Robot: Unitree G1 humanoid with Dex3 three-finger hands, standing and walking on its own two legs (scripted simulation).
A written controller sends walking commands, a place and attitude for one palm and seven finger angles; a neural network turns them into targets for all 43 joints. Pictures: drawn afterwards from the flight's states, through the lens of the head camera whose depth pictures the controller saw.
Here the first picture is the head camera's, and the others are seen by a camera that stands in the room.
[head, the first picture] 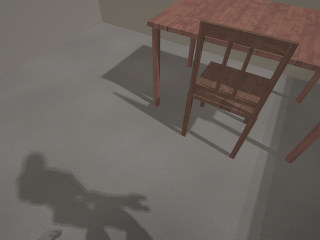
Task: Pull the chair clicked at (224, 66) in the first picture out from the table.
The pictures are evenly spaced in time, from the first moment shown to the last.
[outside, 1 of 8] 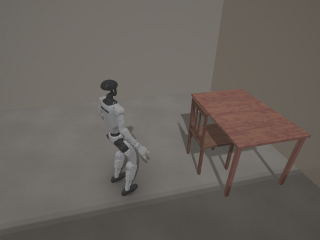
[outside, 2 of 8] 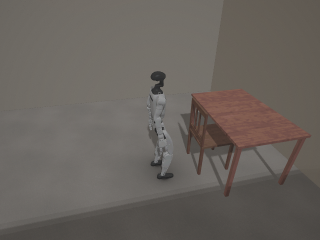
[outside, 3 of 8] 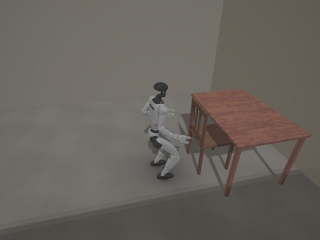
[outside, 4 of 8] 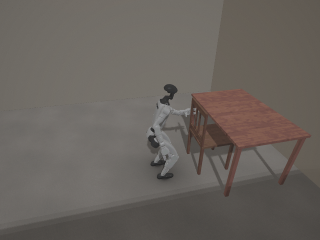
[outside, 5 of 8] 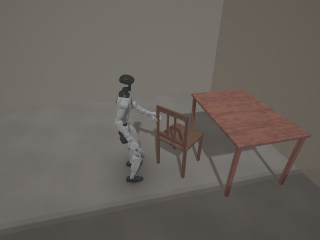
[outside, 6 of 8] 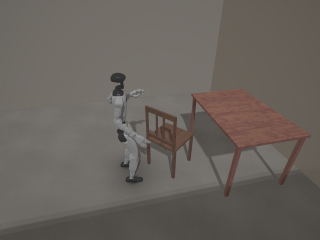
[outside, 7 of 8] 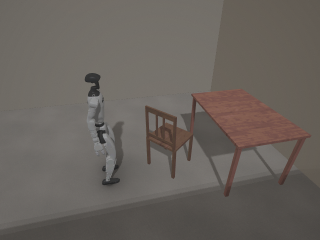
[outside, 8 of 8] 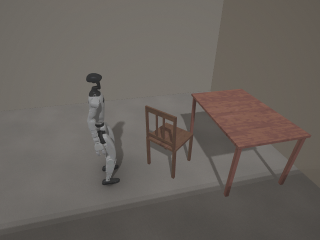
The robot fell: no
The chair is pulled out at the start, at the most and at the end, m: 0.00 0.50 0.50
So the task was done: yes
